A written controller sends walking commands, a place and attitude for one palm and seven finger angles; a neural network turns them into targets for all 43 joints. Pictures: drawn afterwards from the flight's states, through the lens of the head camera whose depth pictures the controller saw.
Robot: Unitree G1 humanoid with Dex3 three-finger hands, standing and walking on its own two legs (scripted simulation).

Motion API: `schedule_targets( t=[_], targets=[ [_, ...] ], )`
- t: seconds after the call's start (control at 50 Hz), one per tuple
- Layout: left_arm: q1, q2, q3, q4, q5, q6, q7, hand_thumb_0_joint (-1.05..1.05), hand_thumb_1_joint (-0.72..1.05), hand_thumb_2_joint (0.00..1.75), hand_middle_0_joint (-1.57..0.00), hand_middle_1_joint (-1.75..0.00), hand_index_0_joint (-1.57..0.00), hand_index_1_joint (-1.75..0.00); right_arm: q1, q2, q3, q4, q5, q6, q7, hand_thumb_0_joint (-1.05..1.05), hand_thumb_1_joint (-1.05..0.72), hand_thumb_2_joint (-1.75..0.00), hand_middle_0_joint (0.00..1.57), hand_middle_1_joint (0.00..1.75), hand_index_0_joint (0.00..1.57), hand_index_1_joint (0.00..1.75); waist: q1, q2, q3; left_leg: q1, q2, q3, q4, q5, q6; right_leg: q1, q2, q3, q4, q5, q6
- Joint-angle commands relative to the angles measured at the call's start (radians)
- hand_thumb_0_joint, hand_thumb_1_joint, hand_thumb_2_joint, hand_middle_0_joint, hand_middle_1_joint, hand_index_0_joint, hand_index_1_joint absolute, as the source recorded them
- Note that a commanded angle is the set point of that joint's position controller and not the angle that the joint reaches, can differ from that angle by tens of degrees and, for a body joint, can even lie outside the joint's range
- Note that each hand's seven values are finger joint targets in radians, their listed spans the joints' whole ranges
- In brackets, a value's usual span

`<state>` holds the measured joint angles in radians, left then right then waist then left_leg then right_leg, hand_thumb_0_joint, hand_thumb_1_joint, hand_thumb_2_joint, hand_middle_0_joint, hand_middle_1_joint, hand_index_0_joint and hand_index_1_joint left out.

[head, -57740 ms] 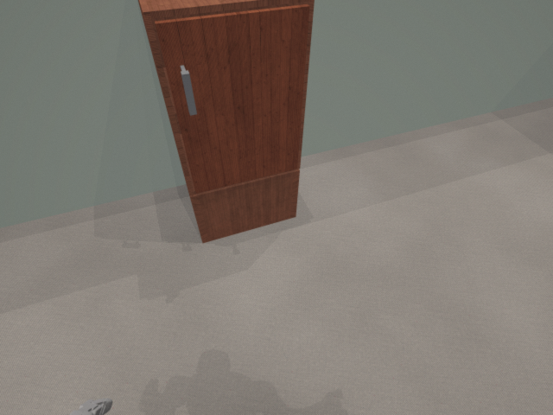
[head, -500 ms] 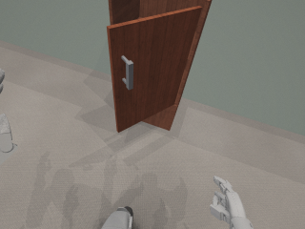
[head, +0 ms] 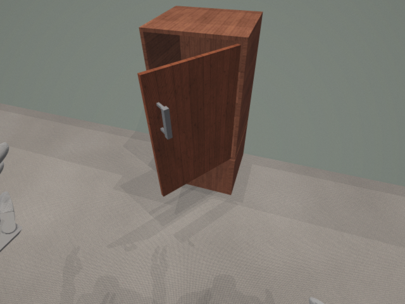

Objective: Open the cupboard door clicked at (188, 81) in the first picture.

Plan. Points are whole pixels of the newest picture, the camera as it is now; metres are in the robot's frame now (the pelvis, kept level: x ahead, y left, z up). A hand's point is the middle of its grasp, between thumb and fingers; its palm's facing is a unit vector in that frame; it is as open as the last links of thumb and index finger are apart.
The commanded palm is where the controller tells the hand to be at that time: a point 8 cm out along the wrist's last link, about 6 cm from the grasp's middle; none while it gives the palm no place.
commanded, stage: stop stepping back and stand still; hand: left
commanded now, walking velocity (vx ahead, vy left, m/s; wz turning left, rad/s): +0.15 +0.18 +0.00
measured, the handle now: (164, 120) +0.70 +0.17 -0.01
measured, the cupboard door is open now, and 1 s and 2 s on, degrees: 55 55 55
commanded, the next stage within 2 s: let the arm hang, fingers relaxed in 1.06 s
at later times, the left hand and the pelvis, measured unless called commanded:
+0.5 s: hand out of the picture +0.19 +0.32 +0.16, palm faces +0.48 -0.74 -0.48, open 7.4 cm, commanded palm +0.12 +0.34 +0.17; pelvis -0.01 +0.04 -0.01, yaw +2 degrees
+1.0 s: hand out of the picture +0.14 +0.34 +0.14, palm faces +0.45 -0.77 -0.46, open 7.4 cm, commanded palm +0.09 +0.37 +0.17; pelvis -0.04 +0.07 +0.00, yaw +2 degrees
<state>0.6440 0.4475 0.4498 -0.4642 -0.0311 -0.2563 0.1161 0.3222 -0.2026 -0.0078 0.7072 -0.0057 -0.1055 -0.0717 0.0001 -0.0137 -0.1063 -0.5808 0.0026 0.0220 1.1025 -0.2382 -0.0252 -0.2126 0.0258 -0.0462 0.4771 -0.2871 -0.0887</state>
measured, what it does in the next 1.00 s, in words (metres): steps on the spot: left foot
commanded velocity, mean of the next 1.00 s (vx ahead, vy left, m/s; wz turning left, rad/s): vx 0.01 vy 0.01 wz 0.00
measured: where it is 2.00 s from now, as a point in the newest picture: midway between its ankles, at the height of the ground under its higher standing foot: outside the picture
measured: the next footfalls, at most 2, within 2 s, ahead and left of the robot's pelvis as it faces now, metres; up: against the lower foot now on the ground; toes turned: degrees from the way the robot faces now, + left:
left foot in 0.26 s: +0.02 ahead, +0.16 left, +0.00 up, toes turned +7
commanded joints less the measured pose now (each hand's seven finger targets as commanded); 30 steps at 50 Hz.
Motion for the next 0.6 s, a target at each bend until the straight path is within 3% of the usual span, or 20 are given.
schedule_targets(
  t=[0.0, 0.04, 0.08, 0.12, 0.14, 0.18, 0.2, 0.24, 0.26, 0.28, 0.3, 0.32, 0.34, 0.36, 0.42, 0.5, 0.54, 0.58],
  targets=[
    [-0.238, 0.115, 0.048, 0.120, 0.014, -0.031, 0.033, 0.00, 0.90, 0.90, -0.20, -0.30, -0.20, -0.30, -0.152, -0.131, -0.045, -0.145, 0.009, -0.070, -0.027, 0.00, -0.90, -0.90, 0.20, 0.30, 0.20, 0.30, -0.021, -0.050, 0.156, -0.065, 0.038, 0.016, -0.132, -0.001, 0.026, -0.026, -0.267, 0.271, -0.287, -0.109, 0.020],
    [-0.266, 0.081, -0.003, 0.092, 0.018, -0.030, 0.040, 0.00, 0.90, 0.90, -0.20, -0.30, -0.20, -0.30, -0.160, -0.134, -0.048, -0.151, 0.014, -0.084, -0.031, 0.00, -0.90, -0.90, 0.20, 0.30, 0.20, 0.30, -0.012, -0.122, 0.112, -0.006, 0.021, 0.040, -0.263, -0.028, 0.039, 0.071, -0.263, 0.252, -0.262, 0.020, 0.057],
    [-0.243, 0.087, -0.006, 0.026, 0.021, -0.027, 0.051, 0.00, 0.90, 0.90, -0.20, -0.30, -0.20, -0.30, -0.169, -0.132, -0.043, -0.165, 0.007, -0.093, -0.026, 0.00, -0.90, -0.90, 0.20, 0.30, 0.20, 0.30, 0.004, -0.202, 0.064, 0.065, 0.004, 0.075, -0.387, -0.040, 0.051, 0.144, -0.248, 0.214, -0.226, 0.154, 0.074],
    [-0.239, 0.120, 0.022, -0.109, 0.021, -0.027, 0.060, 0.00, 0.90, 0.90, -0.20, -0.30, -0.20, -0.30, -0.190, -0.128, -0.043, -0.183, 0.002, -0.106, -0.022, 0.00, -0.90, -0.90, 0.20, 0.30, 0.20, 0.30, 0.023, -0.245, 0.028, 0.154, -0.008, 0.099, -0.520, -0.048, 0.063, 0.192, -0.247, 0.190, -0.179, 0.317, 0.062],
    [-0.228, 0.152, 0.051, -0.150, 0.018, -0.026, 0.068, 0.00, 0.90, 0.90, -0.20, -0.30, -0.20, -0.30, -0.197, -0.127, -0.043, -0.184, 0.002, -0.108, -0.022, 0.00, -0.90, -0.90, 0.20, 0.30, 0.20, 0.30, 0.028, -0.225, 0.008, 0.205, -0.011, 0.099, -0.568, -0.044, 0.067, 0.197, -0.249, 0.188, -0.159, 0.365, 0.057],
    [-0.218, 0.159, 0.071, -0.259, 0.013, -0.024, 0.076, 0.00, 0.90, 0.90, -0.20, -0.30, -0.20, -0.30, -0.190, -0.124, -0.043, -0.206, -0.004, -0.108, -0.019, 0.00, -0.90, -0.90, 0.20, 0.30, 0.20, 0.30, 0.014, -0.105, -0.015, 0.347, -0.010, 0.078, -0.701, 0.045, 0.070, 0.149, -0.228, 0.170, -0.090, 0.374, 0.050],
    [-0.217, 0.163, 0.082, -0.298, 0.009, -0.027, 0.079, 0.00, 0.90, 0.90, -0.20, -0.30, -0.20, -0.30, -0.186, -0.133, -0.047, -0.214, -0.006, -0.105, -0.020, 0.00, -0.90, -0.90, 0.20, 0.30, 0.20, 0.30, 0.008, -0.006, -0.023, 0.428, 0.028, 0.035, -0.728, 0.107, 0.077, 0.098, -0.195, 0.148, -0.039, 0.332, 0.060],
    [-0.193, 0.174, 0.103, -0.312, 0.008, -0.028, 0.088, 0.00, 0.90, 0.90, -0.20, -0.30, -0.20, -0.30, -0.178, -0.158, -0.059, -0.222, 0.003, -0.088, -0.020, 0.00, -0.90, -0.90, 0.20, 0.30, 0.20, 0.30, 0.011, 0.190, -0.051, 0.557, 0.172, -0.121, -0.685, 0.314, 0.117, -0.050, -0.106, 0.089, 0.061, 0.191, 0.092],
    [-0.188, 0.166, 0.102, -0.302, 0.005, -0.026, 0.086, 0.00, 0.90, 0.90, -0.20, -0.30, -0.20, -0.30, -0.181, -0.151, -0.053, -0.230, 0.011, -0.083, -0.015, 0.00, -0.90, -0.90, 0.20, 0.30, 0.20, 0.30, 0.017, 0.200, -0.026, 0.532, 0.202, -0.145, -0.701, 0.355, 0.124, -0.072, -0.075, 0.065, 0.078, 0.091, 0.099],
    [-0.180, 0.163, 0.113, -0.268, 0.003, -0.021, 0.085, 0.00, 0.90, 0.90, -0.20, -0.30, -0.20, -0.30, -0.182, -0.147, -0.053, -0.230, 0.017, -0.083, -0.013, 0.00, -0.90, -0.90, 0.20, 0.30, 0.20, 0.30, 0.015, 0.187, -0.005, 0.486, 0.189, -0.105, -0.679, 0.390, 0.113, -0.046, -0.057, 0.057, 0.057, 0.103, 0.095],
    [-0.151, 0.164, 0.123, -0.218, 0.003, -0.014, 0.081, 0.00, 0.90, 0.90, -0.20, -0.30, -0.20, -0.30, -0.176, -0.128, -0.041, -0.219, 0.013, -0.078, -0.014, 0.00, -0.90, -0.90, 0.20, 0.30, 0.20, 0.30, -0.001, 0.221, 0.018, 0.432, 0.148, -0.052, -0.667, 0.390, 0.097, -0.012, -0.055, 0.052, 0.044, 0.192, 0.082],
    [-0.161, 0.150, 0.111, -0.206, 0.002, -0.012, 0.075, 0.00, 0.90, 0.90, -0.20, -0.30, -0.20, -0.30, -0.172, -0.125, -0.034, -0.220, 0.015, -0.073, -0.012, 0.00, -0.90, -0.90, 0.20, 0.30, 0.20, 0.30, -0.007, 0.201, 0.036, 0.388, 0.128, -0.032, -0.658, 0.389, 0.077, 0.029, -0.064, 0.051, 0.037, 0.279, 0.078],
    [-0.147, 0.137, 0.105, -0.155, -0.001, -0.008, 0.068, 0.00, 0.90, 0.90, -0.20, -0.30, -0.20, -0.30, -0.169, -0.124, -0.035, -0.216, 0.016, -0.072, -0.010, 0.00, -0.90, -0.90, 0.20, 0.30, 0.20, 0.30, -0.009, 0.158, 0.054, 0.355, 0.111, -0.014, -0.648, 0.343, 0.062, 0.049, -0.075, 0.077, 0.010, 0.334, 0.075],
    [-0.158, 0.118, 0.082, -0.134, -0.003, -0.007, 0.062, 0.00, 0.90, 0.90, -0.20, -0.30, -0.20, -0.30, -0.169, -0.121, -0.032, -0.217, 0.019, -0.068, -0.005, 0.00, -0.90, -0.90, 0.20, 0.30, 0.20, 0.30, -0.014, 0.069, 0.057, 0.339, 0.099, -0.008, -0.621, 0.321, 0.048, 0.066, -0.092, 0.104, -0.009, 0.413, 0.071],
    [-0.130, 0.098, 0.057, -0.067, -0.010, 0.011, 0.051, 0.00, 0.90, 0.90, -0.20, -0.30, -0.20, -0.30, -0.167, -0.122, -0.034, -0.219, 0.020, -0.053, 0.003, 0.00, -0.90, -0.90, 0.20, 0.30, 0.20, 0.30, -0.021, -0.057, 0.024, 0.357, 0.068, 0.016, -0.578, 0.246, 0.032, 0.063, -0.141, 0.138, -0.051, 0.505, 0.064],
    [-0.112, 0.124, 0.069, -0.157, -0.013, 0.017, 0.046, 0.00, 0.90, 0.90, -0.20, -0.30, -0.20, -0.30, -0.194, -0.122, -0.024, -0.244, 0.015, -0.043, 0.000, 0.00, -0.90, -0.90, 0.20, 0.30, 0.20, 0.30, -0.008, 0.010, -0.011, 0.377, 0.084, -0.016, -0.663, 0.294, 0.039, 0.082, -0.104, 0.084, -0.033, 0.398, 0.080],
    [-0.125, 0.164, 0.097, -0.231, -0.014, 0.017, 0.048, 0.00, 0.90, 0.90, -0.20, -0.30, -0.20, -0.30, -0.212, -0.125, -0.020, -0.255, 0.011, -0.043, -0.007, 0.00, -0.90, -0.90, 0.20, 0.30, 0.20, 0.30, -0.001, 0.085, -0.007, 0.368, 0.095, -0.035, -0.709, 0.298, 0.043, 0.090, -0.079, 0.056, -0.024, 0.322, 0.089],
    [-0.115, 0.165, 0.103, -0.283, -0.012, 0.010, 0.051, 0.00, 0.90, 0.90, -0.20, -0.30, -0.20, -0.30, -0.212, -0.118, -0.015, -0.267, 0.009, -0.047, -0.009, 0.00, -0.90, -0.90, 0.20, 0.30, 0.20, 0.30, 0.005, 0.118, -0.022, 0.365, 0.101, -0.043, -0.730, 0.291, 0.047, 0.107, -0.067, 0.041, -0.015, 0.286, 0.092]
  ],
)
